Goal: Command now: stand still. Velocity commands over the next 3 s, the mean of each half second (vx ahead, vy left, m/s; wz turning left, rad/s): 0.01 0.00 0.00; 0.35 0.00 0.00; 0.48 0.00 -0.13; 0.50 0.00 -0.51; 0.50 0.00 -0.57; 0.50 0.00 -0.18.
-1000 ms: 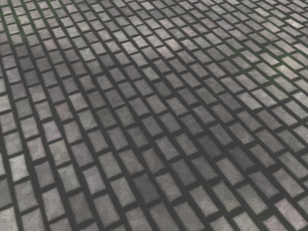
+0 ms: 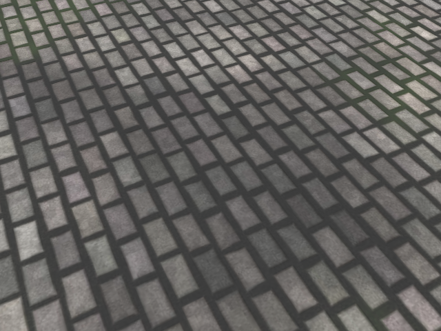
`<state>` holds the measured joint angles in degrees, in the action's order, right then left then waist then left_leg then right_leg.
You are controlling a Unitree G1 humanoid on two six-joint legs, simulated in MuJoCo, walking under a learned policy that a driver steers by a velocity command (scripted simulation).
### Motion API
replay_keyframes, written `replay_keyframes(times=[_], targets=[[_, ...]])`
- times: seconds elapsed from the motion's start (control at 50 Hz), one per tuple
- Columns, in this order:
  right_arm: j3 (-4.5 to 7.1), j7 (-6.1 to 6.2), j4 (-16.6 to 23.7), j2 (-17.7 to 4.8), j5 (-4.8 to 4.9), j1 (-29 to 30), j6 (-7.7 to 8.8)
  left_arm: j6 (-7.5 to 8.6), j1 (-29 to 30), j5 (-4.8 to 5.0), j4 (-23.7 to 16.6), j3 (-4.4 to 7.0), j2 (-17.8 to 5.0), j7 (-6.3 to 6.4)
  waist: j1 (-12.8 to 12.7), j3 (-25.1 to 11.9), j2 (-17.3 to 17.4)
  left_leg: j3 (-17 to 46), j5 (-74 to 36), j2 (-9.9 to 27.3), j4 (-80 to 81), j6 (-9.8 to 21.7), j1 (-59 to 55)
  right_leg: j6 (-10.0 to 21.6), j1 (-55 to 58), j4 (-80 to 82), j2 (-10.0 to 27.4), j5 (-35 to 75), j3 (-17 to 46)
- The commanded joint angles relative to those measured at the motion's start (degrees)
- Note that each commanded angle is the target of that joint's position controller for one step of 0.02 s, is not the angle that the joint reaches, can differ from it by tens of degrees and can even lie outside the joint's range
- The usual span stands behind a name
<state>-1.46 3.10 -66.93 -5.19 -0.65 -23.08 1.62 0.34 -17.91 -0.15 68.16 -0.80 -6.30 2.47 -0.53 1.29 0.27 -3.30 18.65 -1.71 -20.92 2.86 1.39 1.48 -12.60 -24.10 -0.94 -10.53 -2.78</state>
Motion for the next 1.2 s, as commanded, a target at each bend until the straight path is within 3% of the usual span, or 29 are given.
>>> replay_keyframes(times=[0.02, 0.42, 0.46, 0.48, 0.52, 0.54, 0.58, 0.62, 0.66, 0.72, 0.74, 0.76, 0.78, 0.8, 0.82, 0.84, 0.86, 0.88, 0.9, 0.94, 0.98, 1.04, 1.12, 1.2], targets=[[0.41, 0.11, -0.4, -3.3, 0.01, -6.8, 0.07, 0.09, -4.7, 0.02, 0.1, 0.40, -3.4, 0.12, 0.0, 4.5, 0.6, 5.9, -15.1, 7.9, 4.2, 0.6, 6.6, 1.3, 2.3, 2.3, 6.3, 9.6, 6.4], [0.38, 0.11, -0.2, -3.1, 0.02, -7.7, 0.19, -0.02, -5.2, 0.10, 0.4, 0.29, -2.9, 0.21, 0.1, 4.8, 0.7, 5.9, -17.6, 8.0, 4.2, 0.6, 6.2, 0.9, 2.1, 1.6, 6.3, 9.5, 6.0], [0.60, 0.01, -0.4, -3.4, -0.21, -8.9, 0.13, -0.18, -4.6, -0.07, 0.3, 0.29, -2.8, 0.10, 0.9, 4.6, 1.0, 6.6, -5.6, 7.3, 6.3, 1.6, 6.0, 1.0, 1.1, 0.7, 4.8, 1.9, 5.0], [1.26, -0.04, -0.5, -4.9, -0.27, -9.8, -0.06, -0.28, -3.5, -0.20, -0.4, 0.53, -3.2, -0.06, 1.5, 5.8, 2.6, 8.3, 3.9, 7.7, 7.7, 3.0, 6.1, 1.3, -1.5, -2.3, 2.9, -4.1, 3.2], [2.62, -0.30, -0.4, -7.8, -0.11, -11.6, -0.47, -0.28, 0.2, -1.21, -2.8, 1.04, -3.6, -0.82, 3.3, 11.4, 7.1, 16.7, 21.7, 13.5, 13.0, 7.6, 6.0, 1.5, -12.6, -11.1, -0.3, -13.9, -1.9], [2.98, -0.46, -0.5, -8.1, -0.12, -12.6, -0.40, -0.01, 2.7, -1.79, -4.6, 1.04, -3.2, -1.27, 4.2, 14.7, 7.6, 20.2, 24.4, 17.2, 15.2, 9.7, 6.0, 1.8, -17.5, -14.9, 0.9, -14.7, -2.9], [3.27, -0.64, -1.1, -7.7, -0.95, -14.9, 0.37, 0.98, 6.6, -1.91, -7.6, 1.57, -3.9, -2.02, 4.9, 17.1, 5.8, 23.1, 18.1, 20.5, 16.5, 12.4, 2.0, 2.2, -26.4, -22.4, 3.9, -15.6, -1.3], [3.55, -0.77, -0.9, -8.2, -1.14, -15.0, 1.42, 2.19, 7.3, -1.71, -9.2, 2.18, -4.5, -2.59, 4.1, 15.5, 3.6, 20.7, 7.2, 20.2, 15.2, 12.7, -4.0, 2.2, -30.8, -24.6, 5.1, -14.1, -0.4], [3.65, -0.90, -0.3, -8.6, -1.07, -13.9, 2.30, 3.00, 8.9, -1.15, -11.0, 2.77, -5.1, -3.15, 3.3, 13.4, 3.1, 16.8, -2.2, 18.7, 13.8, 11.6, -5.5, 2.1, -29.3, -22.3, 4.7, -11.9, -1.0], [3.84, -1.08, 0.4, -9.9, -0.98, -11.9, 3.07, 3.04, 9.9, -0.58, -13.1, 3.28, -4.8, -3.73, 1.8, 11.1, 5.2, 11.2, -13.7, 16.6, 10.3, 9.7, -1.7, 3.0, -21.0, -17.5, 2.7, -8.3, -3.1], [3.89, -1.24, 0.8, -10.2, -0.84, -10.4, 3.25, 3.05, 7.8, -0.31, -12.9, 3.46, -4.7, -3.75, 0.3, 10.1, 5.7, 9.0, -18.2, 15.7, 8.0, 8.8, 1.7, 3.6, -14.8, -15.2, 1.4, -6.6, -4.3], [3.89, -1.47, 1.3, -10.7, -0.43, -8.2, 3.50, 3.15, 2.7, -0.03, -11.5, 3.80, -4.6, -3.62, -2.6, 8.2, 5.5, 6.1, -26.3, 14.2, 3.3, 7.5, 6.4, 4.3, -4.7, -11.9, -0.9, -3.5, -6.0], [3.77, -1.79, 1.4, -10.8, -0.31, -7.9, 3.77, 3.33, -5.2, 0.10, -8.5, 4.81, -5.8, -3.29, -5.9, 4.4, 3.3, 3.2, -34.4, 11.7, -5.8, 6.1, 10.0, 5.0, 6.6, -9.2, -3.4, -1.9, -7.1], [3.46, -2.19, 1.6, -10.4, -0.27, -8.0, 4.06, 3.70, -14.2, -0.51, -6.0, 6.27, -9.1, -2.68, -9.5, -0.8, 0.2, -0.2, -33.1, 8.5, -19.1, 4.4, 16.2, 6.5, 18.6, -6.6, -0.2, -4.6, -2.6], [2.30, -2.73, 4.1, -5.7, 0.56, -9.7, 4.04, 3.84, -22.0, -1.79, -5.8, 7.85, -16.2, -2.18, -10.7, -7.3, -12.0, -4.2, -9.1, 1.2, -42.0, 1.2, 27.7, 11.7, 26.7, 6.0, 18.5, -23.2, 26.2], [3.11, -3.46, 5.4, -7.0, -0.40, -7.7, 4.00, 2.88, -19.1, -0.99, -5.2, 7.40, -15.3, -2.38, -7.9, -7.4, -12.2, 3.8, 8.3, -1.3, -53.4, 2.3, 32.8, 14.7, 21.8, 16.9, 23.1, -29.6, 45.1], [3.26, -3.81, 7.3, -7.2, -0.71, -4.1, 3.66, 2.64, -10.0, -0.76, -7.4, 6.83, -14.4, -2.36, -3.3, 0.2, -7.0, 5.4, 4.3, 3.2, -56.6, 3.4, 36.5, 13.6, 14.6, 16.1, 22.9, -34.0, 38.8], [3.26, -4.14, 8.2, -7.2, -0.89, -1.0, 3.78, 3.06, -4.7, -0.49, -9.1, 5.99, -11.6, -2.66, -2.2, 3.9, -1.8, 5.2, -0.6, 5.5, -54.1, 3.7, 35.8, 12.4, 7.8, 16.5, 21.1, -26.5, 31.5], [3.43, -4.12, 8.1, -6.2, -0.67, -1.2, 3.73, 3.58, -2.3, -0.57, -9.5, 5.28, -10.0, -2.86, 0.1, 5.3, -0.3, 5.1, -3.0, 6.9, -50.4, 3.5, 32.9, 10.5, 3.6, 17.1, 18.1, -18.3, 24.9], [3.57, -4.26, 7.4, -5.0, -1.43, -4.2, 2.47, 4.55, -2.8, -0.58, -8.7, 4.06, -7.3, -2.55, 2.7, 4.6, -1.6, 4.4, -4.4, 7.6, -46.0, 2.4, 27.9, 8.7, 0.1, 17.3, 14.2, -7.4, 15.8], [4.01, -4.47, 8.4, -5.9, -1.32, -2.2, 1.53, 5.30, -6.2, -0.74, -7.5, 3.78, -7.6, -2.17, 3.0, 5.3, -2.8, 3.0, -6.3, 7.5, -43.6, 1.6, 29.7, 9.4, 0.9, 17.6, 13.2, -0.5, 12.1], [4.49, -4.91, 11.4, -7.1, -1.22, 6.5, 0.96, 5.65, -9.8, -0.76, -7.0, 3.47, -8.2, -2.04, 1.7, 7.0, -3.0, 1.5, -10.9, 8.1, -37.9, 0.4, 36.9, 10.0, 4.6, 19.3, 12.9, 3.1, 9.6], [4.24, -5.25, 15.6, -6.3, -0.79, 18.3, 1.24, 6.00, -12.7, -0.69, -6.9, 2.93, -7.7, -2.02, -0.6, 7.9, -3.5, -0.6, -16.5, 6.9, -24.8, -0.8, 38.6, 10.2, 8.2, 18.9, 11.8, 12.7, 6.0], [4.12, -5.33, 17.9, -6.3, -0.49, 24.4, 1.59, 6.33, -15.1, -0.74, -6.2, 3.03, -8.4, -1.59, -1.9, 7.7, -4.6, -2.5, -18.1, 4.8, -15.3, 0.5, 35.2, 10.0, 13.2, 17.0, 12.5, 21.9, 3.9]])
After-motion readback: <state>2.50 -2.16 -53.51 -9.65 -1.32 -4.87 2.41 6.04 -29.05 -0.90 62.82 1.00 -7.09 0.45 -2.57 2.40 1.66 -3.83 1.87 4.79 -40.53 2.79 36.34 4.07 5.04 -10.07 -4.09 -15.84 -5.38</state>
